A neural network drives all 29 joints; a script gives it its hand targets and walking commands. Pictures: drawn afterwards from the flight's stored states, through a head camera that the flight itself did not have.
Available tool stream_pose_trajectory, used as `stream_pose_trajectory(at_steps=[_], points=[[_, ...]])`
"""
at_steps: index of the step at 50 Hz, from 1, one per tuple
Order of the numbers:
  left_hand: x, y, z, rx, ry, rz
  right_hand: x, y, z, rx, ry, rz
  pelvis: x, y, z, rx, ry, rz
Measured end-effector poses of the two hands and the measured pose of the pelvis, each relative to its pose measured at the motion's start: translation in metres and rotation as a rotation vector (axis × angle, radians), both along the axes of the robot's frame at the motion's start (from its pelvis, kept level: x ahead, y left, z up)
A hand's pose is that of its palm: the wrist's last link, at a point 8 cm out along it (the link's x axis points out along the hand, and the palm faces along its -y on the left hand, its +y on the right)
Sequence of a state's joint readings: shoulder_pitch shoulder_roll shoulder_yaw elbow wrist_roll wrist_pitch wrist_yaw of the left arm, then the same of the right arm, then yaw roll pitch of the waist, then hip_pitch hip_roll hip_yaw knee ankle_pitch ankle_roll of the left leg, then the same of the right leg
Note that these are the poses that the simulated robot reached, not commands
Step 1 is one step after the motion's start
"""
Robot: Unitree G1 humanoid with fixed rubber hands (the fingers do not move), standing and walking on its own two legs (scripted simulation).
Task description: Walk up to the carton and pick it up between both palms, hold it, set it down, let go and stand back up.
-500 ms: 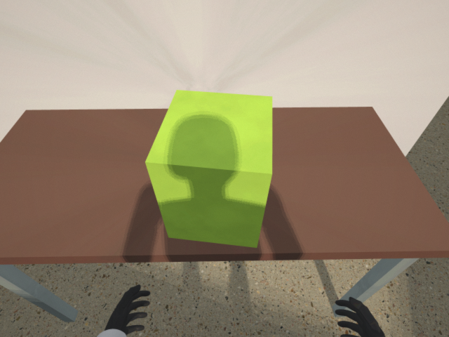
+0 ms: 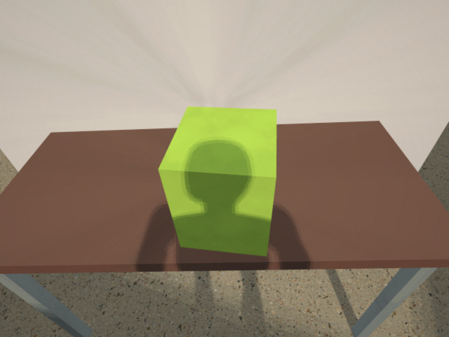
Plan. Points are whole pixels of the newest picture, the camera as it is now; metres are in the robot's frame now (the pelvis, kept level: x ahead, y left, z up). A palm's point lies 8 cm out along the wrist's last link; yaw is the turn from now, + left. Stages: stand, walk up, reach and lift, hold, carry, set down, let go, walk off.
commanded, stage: stand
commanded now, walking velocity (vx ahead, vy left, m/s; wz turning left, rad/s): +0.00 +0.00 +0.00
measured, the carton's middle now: (226, 180) +0.45 +0.04 +0.04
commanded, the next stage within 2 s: none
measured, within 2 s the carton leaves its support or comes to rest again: neither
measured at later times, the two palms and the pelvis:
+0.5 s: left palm out of the picture -0.02 +0.25 -0.13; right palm out of the picture -0.03 -0.23 -0.14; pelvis -0.03 +0.01 +0.00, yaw +1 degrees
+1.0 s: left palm out of the picture -0.04 +0.25 -0.14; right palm out of the picture -0.03 -0.22 -0.14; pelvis -0.03 +0.02 +0.00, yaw +1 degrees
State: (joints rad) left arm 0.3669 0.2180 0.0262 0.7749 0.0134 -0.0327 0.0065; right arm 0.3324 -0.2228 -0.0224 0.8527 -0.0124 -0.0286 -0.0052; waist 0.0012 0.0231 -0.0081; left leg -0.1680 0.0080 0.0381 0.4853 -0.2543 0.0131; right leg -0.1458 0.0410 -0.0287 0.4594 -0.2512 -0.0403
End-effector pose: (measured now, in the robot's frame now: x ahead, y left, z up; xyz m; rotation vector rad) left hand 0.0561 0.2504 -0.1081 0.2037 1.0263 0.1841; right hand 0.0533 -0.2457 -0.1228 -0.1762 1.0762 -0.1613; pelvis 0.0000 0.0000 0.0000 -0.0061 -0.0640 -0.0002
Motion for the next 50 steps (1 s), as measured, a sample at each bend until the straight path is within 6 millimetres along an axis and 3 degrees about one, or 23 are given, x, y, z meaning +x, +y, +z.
stream_pose_trajectory(at_steps=[10, 24, 38, 50], points=[[-0.045, 0.002, -0.009, -0.003, 0.099, 0.025, -0.044, 0.002, -0.010, 0.000, 0.118, -0.006, -0.012, 0.003, 0.001, 0.000, -0.006, 0.006], [-0.079, -0.001, -0.021, -0.027, 0.184, 0.041, -0.087, 0.013, -0.017, 0.010, 0.214, -0.026, -0.026, 0.008, -0.001, 0.001, -0.004, 0.010], [-0.100, -0.001, -0.027, -0.036, 0.252, 0.066, -0.097, 0.022, -0.020, 0.018, 0.248, -0.033, -0.033, 0.012, -0.002, 0.000, 0.010, 0.015], [-0.097, 0.000, -0.027, -0.039, 0.271, 0.078, -0.087, 0.027, -0.020, 0.019, 0.248, -0.033, -0.027, 0.015, -0.001, 0.000, 0.021, 0.017]])
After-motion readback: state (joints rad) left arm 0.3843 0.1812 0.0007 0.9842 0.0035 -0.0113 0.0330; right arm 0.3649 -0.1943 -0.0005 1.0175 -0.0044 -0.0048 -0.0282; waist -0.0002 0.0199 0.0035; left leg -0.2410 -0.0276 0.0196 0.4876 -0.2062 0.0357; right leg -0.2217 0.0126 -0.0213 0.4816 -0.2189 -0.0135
